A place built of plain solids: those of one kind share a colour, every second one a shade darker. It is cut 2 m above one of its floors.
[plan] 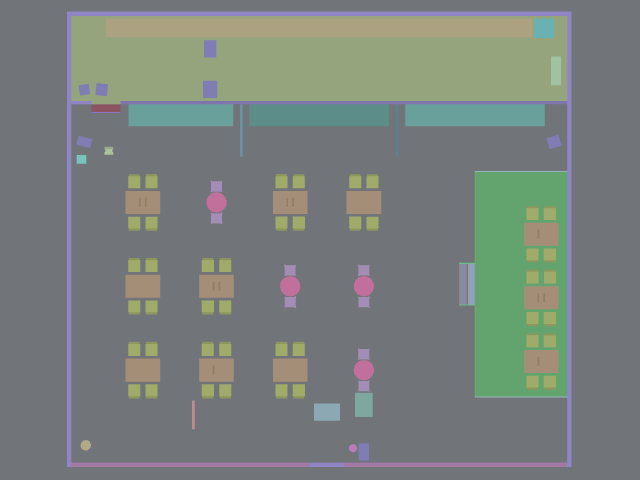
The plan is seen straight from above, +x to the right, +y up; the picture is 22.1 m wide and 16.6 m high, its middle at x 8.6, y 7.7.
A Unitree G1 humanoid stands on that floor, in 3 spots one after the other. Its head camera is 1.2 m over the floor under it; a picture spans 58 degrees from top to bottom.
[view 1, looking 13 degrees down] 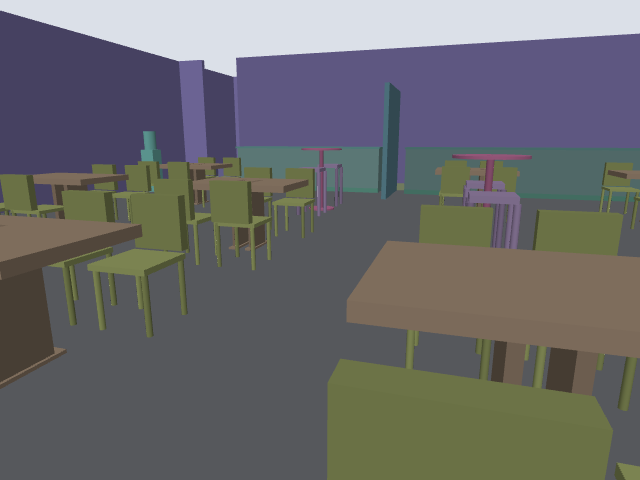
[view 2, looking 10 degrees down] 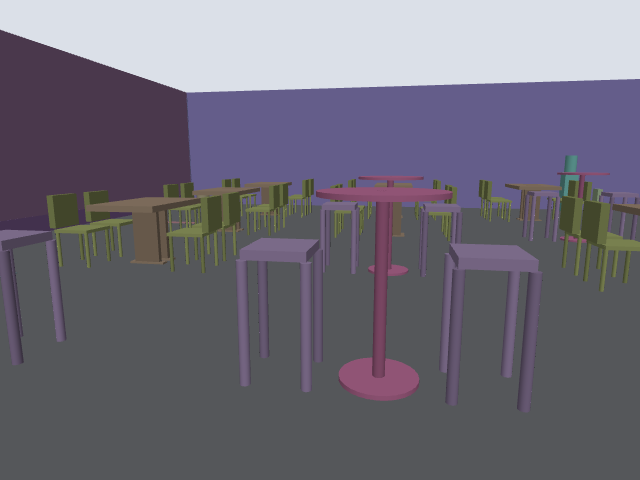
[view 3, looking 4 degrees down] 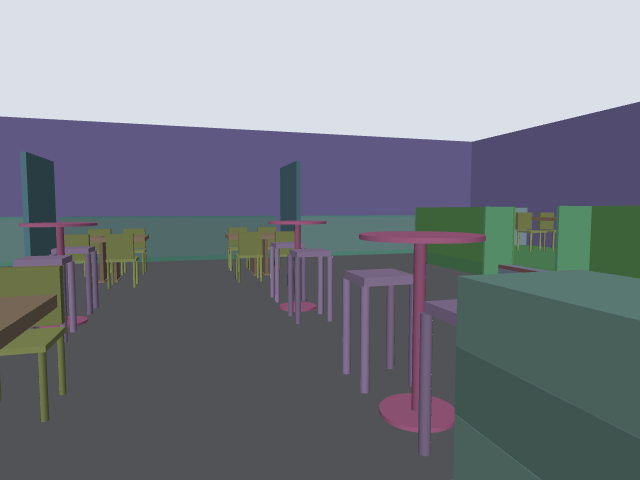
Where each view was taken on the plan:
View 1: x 7.24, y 1.65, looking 107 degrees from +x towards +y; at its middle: ground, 5.33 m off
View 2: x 12.41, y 6.17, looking -170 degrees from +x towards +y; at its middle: bar_stool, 4.80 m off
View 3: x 8.84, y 1.00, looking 73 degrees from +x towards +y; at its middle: counter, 11.21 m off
